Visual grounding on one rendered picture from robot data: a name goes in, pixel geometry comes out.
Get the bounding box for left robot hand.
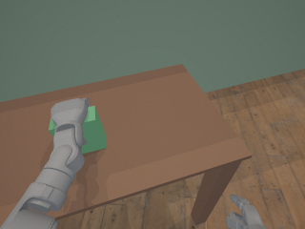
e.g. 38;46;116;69
51;97;91;145

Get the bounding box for robot left forearm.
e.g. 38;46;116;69
0;121;85;229

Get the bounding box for sponge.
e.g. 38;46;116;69
49;106;107;154

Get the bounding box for table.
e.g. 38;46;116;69
0;64;252;227

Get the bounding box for robot left upper arm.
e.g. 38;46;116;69
7;207;58;229

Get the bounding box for right robot hand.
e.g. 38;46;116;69
226;194;264;229

